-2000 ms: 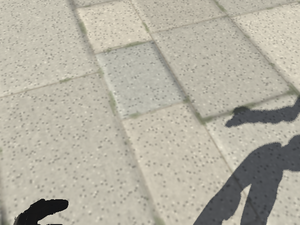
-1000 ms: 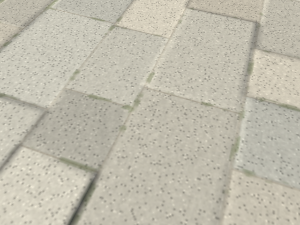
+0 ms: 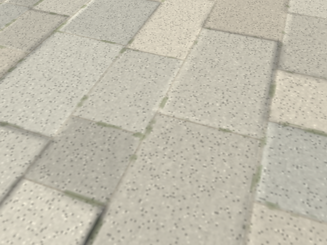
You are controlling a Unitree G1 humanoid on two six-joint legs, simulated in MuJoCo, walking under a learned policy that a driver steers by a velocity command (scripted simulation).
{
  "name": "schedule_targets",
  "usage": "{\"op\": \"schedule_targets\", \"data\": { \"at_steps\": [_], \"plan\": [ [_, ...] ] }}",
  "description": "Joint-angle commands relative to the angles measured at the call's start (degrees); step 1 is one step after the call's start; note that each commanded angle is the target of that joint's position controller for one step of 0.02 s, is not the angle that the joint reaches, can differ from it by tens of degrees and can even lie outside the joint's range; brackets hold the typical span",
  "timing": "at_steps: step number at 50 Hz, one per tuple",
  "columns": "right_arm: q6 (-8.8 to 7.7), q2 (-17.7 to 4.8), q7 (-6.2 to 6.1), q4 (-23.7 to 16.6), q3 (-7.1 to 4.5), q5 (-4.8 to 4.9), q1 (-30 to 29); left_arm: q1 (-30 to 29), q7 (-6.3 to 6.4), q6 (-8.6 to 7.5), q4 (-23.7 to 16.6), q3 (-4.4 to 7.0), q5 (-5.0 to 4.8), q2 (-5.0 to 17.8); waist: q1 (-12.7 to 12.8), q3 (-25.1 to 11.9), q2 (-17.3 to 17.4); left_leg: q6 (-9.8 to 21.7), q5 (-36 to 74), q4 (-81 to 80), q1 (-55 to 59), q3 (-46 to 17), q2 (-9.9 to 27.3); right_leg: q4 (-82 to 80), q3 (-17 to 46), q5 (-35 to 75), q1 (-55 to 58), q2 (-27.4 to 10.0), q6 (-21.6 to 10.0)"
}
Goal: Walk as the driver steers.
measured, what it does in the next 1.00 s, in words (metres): walks ahead, turning right: left foot, then right foot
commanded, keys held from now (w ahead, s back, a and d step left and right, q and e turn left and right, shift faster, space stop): w+shift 0.46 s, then w+e+shift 0.54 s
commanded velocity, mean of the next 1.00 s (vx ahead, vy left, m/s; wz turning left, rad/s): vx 0.87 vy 0.00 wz -0.33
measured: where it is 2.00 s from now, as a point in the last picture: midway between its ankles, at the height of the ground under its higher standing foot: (248, 113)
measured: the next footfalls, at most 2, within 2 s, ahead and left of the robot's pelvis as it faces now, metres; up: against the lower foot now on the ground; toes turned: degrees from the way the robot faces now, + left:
left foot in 0.16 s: +0.10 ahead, +0.16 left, +0.00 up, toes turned +4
right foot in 0.64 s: +0.53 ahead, -0.02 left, +0.00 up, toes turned -9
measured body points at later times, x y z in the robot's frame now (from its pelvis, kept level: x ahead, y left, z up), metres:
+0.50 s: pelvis +0.23 +0.06 -0.01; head +0.24 +0.07 +0.44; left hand +0.45 +0.28 -0.10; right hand +0.11 -0.16 -0.14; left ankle +0.06 +0.16 -0.74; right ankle +0.41 -0.07 -0.68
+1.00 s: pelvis +0.67 -0.02 -0.01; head +0.70 -0.03 +0.44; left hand +0.68 +0.27 -0.13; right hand +0.88 -0.29 -0.07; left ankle +0.95 +0.08 -0.68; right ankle +0.50 -0.01 -0.74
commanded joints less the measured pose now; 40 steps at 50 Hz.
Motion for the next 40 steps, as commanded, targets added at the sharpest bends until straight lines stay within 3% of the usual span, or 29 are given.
{"op": "schedule_targets", "data": {
  "at_steps": [1,4,5,6,7,8,9,10,11,12,13,14,16,19,21,23,26,28,29,30,31,32,33,34,35,36,37,38,40],
  "plan": [
    [-4.13,-4.5,1.25,-6.0,-0.85,0.4,-7.4,-1.9,-0.15,-2.65,-4.1,1.86,-0.59,8.8,0.1,7.3,-5.3,1.7,2.0,4.6,-19.6,-3.3,6.5,-21.1,24.9,-19.6,2.6,-19.6,-9.1],
    [-5.17,-3.0,1.59,-4.7,-0.71,0.14,-5.2,-2.7,-0.37,-2.41,-4.9,2.51,-1.31,10.9,-1.4,3.8,-7.3,0.0,5.8,-10.3,-1.6,3.1,2.4,-19.5,11.6,-11.5,-5.0,-11.8,-6.5],
    [-2.96,-3.2,3.51,-5.1,-0.83,-4.25,-2.6,-1.0,-1.28,-1.52,-3.1,3.08,3.39,11.3,-2.5,2.8,-7.3,-0.1,3.3,-15.3,4.1,7.6,-1.3,-17.9,8.9,-16.0,-6.9,-9.5,-8.0],
    [-1.94,-2.4,3.75,-4.0,-1.05,-4.14,1.6,-2.5,-1.62,-0.98,-3.4,3.4,3.44,11.0,-4.8,3.9,-5.7,-0.5,10.0,-19.2,12.0,10.8,-2.5,-14.4,7.1,-18.7,-12.5,-8.9,-8.2],
    [-1.54,-3.0,3.34,-2.5,-1.41,-3.72,6.5,-3.7,-1.76,-0.76,-4.0,3.44,2.92,10.5,-6.9,3.7,-2.3,-0.6,10.3,-20.1,20.0,12.2,-3.9,-9.4,6.0,-20.0,-18.7,-7.9,-8.1],
    [-2.19,-4.7,2.71,0.1,-2.09,-3.67,15.3,-5.6,-1.94,-0.98,-4.8,2.74,3.45,8.1,-11.2,1.7,4.1,0.0,5.7,-22.0,30.5,6.8,-1.4,5.7,2.7,-14.8,-26.1,-4.4,-7.2],
    [-3.23,-10.0,1.98,1.4,-2.66,-5.41,25.4,-11.6,-1.98,-1.71,-8.5,0.72,4.2,0.7,-15.6,-1.0,19.6,1.8,-15.3,-30.8,32.8,-17.0,14.6,33.6,-0.8,-14.7,-35.4,1.4,-4.7],
    [-3.35,-11.2,1.74,0.3,-1.86,-5.66,19.9,-11.4,-2.45,-2.34,-11.7,0.19,2.77,-1.7,-10.1,1.9,18.9,6.5,-32.3,-44.1,27.2,-43.9,21.9,44.0,8.0,-9.3,-46.7,5.3,-5.6],
    [-3.29,-11.9,1.65,-1.7,-2.14,-4.63,12.1,-11.6,-3.13,-2.58,-12.4,0.61,2.47,1.4,-5.2,6.4,10.6,8.7,-32.4,-43.9,23.5,-42.3,24.6,47.8,9.4,-1.1,-50.6,-1.1,-6.0],
    [-3.92,-9.5,1.98,-3.5,-1.65,-3.69,7.7,-10.5,-3.86,-2.77,-11.5,1.27,2.87,4.8,-3.3,5.2,4.2,7.9,-23.4,-41.5,21.2,-34.0,21.4,46.1,7.7,5.2,-47.6,-4.1,-5.1],
    [-4.45,-8.4,2.2,-3.9,-1.27,-3.23,6.2,-7.7,-4.37,-2.63,-10.1,1.47,3.56,5.1,-1.5,3.4,3.3,7.0,-16.4,-41.7,19.0,-26.4,17.6,43.3,6.1,7.2,-42.5,-5.8,-3.5],
    [-4.94,-7.0,1.98,-3.9,-0.77,-3.17,6.1,-6.7,-4.87,-2.02,-9.5,1.57,4.19,5.3,-0.7,2.8,4.4,6.7,-12.7,-43.1,17.1,-22.0,15.1,42.2,4.3,8.0,-39.4,-6.7,-2.0],
    [-5.76,-4.7,1.71,-2.0,-0.08,-3.19,9.9,-9.5,-5.73,-0.59,-10.6,1.19,3.86,4.0,-1.2,5.6,5.3,7.3,-5.9,-45.2,15.8,-16.4,12.5,41.6,1.8,11.2,-40.2,-7.0,-0.1],
    [-6.08,-4.5,1.72,-0.6,0.06,-2.69,14.9,-17.1,-5.65,0.29,-13.5,0.75,3.31,3.4,-2.9,8.7,3.2,8.4,4.3,-47.4,17.5,-10.4,10.7,34.8,-1.2,14.2,-43.5,-6.5,1.0],
    [-6.28,-4.3,1.63,-0.6,0.26,-2.67,15.9,-21.6,-5.62,0.26,-15.5,0.34,2.84,2.9,-3.3,9.9,3.6,8.8,11.0,-48.8,17.6,-7.0,9.9,26.7,-2.7,16.2,-41.4,-5.7,1.2],
    [-6.5,-4.5,1.31,-0.4,0.3,-2.59,16.5,-25.1,-5.73,0.26,-17.1,-0.21,2.4,2.2,-3.6,10.8,4.5,8.8,17.8,-51.5,18.1,-4.2,10.4,18.7,-4.6,18.5,-37.0,-5.0,0.3],
    [-6.57,-5.5,1.09,0.4,0.22,-2.57,16.9,-26.2,-5.5,0.24,-17.8,-0.59,2.24,1.9,-3.2,10.9,4.5,7.5,34.0,-51.8,25.0,3.9,11.4,11.3,-7.8,17.7,-32.1,-2.4,-3.8],
    [-6.26,-6.6,0.67,0.6,0.16,-3.13,17.4,-24.0,-4.91,0.17,-17.5,-0.26,2.41,2.7,-1.6,7.2,7.1,6.0,64.4,-43.2,29.1,8.1,12.5,10.1,-10.9,14.2,-24.6,2.3,-6.7],
    [-5.68,-7.9,0.18,0.6,-0.15,-3.84,17.4,-20.0,-4.65,0.06,-16.5,0.21,2.48,3.9,0.7,3.8,9.1,5.2,78.0,-35.2,31.6,9.4,13.1,11.0,-11.7,11.4,-20.2,4.7,-7.9],
    [-4.82,-9.8,-0.31,0.2,-0.75,-4.49,16.5,-11.9,-4.46,-0.13,-14.4,0.89,2.45,5.4,4.7,-0.9,11.0,4.8,86.3,-23.6,31.8,10.1,13.6,11.9,-11.7,7.8,-12.8,7.0,-9.2],
    [-3.94,-11.4,-0.58,-0.6,-1.37,-4.68,14.9,0.4,-4.09,-0.3,-10.6,2.05,2.28,7.5,10.0,-6.6,11.1,4.3,87.4,-8.2,28.8,10.4,13.6,10.3,-11.3,5.2,-1.1,8.6,-10.4],
    [-3.86,-11.9,-0.57,-1.6,-1.71,-4.49,13.0,10.8,-3.51,-0.34,-7.6,3.65,2.69,10.5,14.5,-10.7,8.5,3.6,74.9,9.8,16.3,10.1,11.8,7.8,-4.3,0.6,14.4,5.1,-11.7],
    [-5.24,-4.9,1.08,-4.7,-0.52,-2.29,12.0,12.5,-2.91,0.7,-6.6,5.77,2.63,15.5,10.2,-13.7,-10.2,0.0,26.0,35.1,-10.0,8.4,-0.3,-0.5,26.1,-19.1,29.8,-8.2,-17.4],
    [-6.92,-5.4,2.07,-7.9,-0.1,-2.27,11.8,7.2,-3.51,0.75,-7.2,5.74,2.51,16.7,4.9,-16.5,-10.2,1.2,5.2,43.0,-22.6,-3.9,-3.6,-11.6,49.4,-23.0,32.3,-14.6,-22.2],
    [-7.69,-7.1,1.91,-10.5,-0.19,-2.69,3.4,4.6,-3.27,0.4,-7.3,5.44,2.34,14.2,5.7,-8.7,-3.7,2.4,9.7,42.1,-27.2,-6.3,0.1,-13.2,44.4,-17.5,27.0,-13.5,-20.3],
    [-8.32,-6.7,1.85,-11.5,0.25,-2.9,2.0,4.5,-2.95,-0.12,-6.0,4.78,2.33,10.6,3.5,-2.7,2.9,2.5,12.0,36.7,-25.5,-6.0,2.7,-14.3,38.2,-10.0,17.4,-12.3,-18.4],
    [-7.92,-5.6,1.88,-12.8,0.59,-3.76,-0.3,3.0,-2.43,-0.64,-5.9,4.25,2.33,9.0,1.1,0.2,5.4,1.9,11.7,31.0,-22.1,-6.1,4.9,-15.0,32.8,-5.1,9.5,-9.7,-16.7],
    [-6.82,-4.7,1.9,-13.1,0.94,-4.99,0.3,1.1,-2.03,-1.01,-6.1,3.65,2.31,7.9,-1.6,2.4,5.8,0.7,10.9,28.5,-19.0,-5.8,5.7,-15.2,28.1,-1.2,3.0,-6.8,-15.7],
    [-4.64,-4.3,2.44,-14.6,1.34,-6.22,-0.1,1.7,-1.73,-2.09,-6.2,2.89,1.21,6.9,-3.4,3.9,3.2,-1.9,8.0,23.8,-17.4,-4.9,7.0,-16.2,24.7,0.7,-4.1,-4.1,-16.4]
  ]
}}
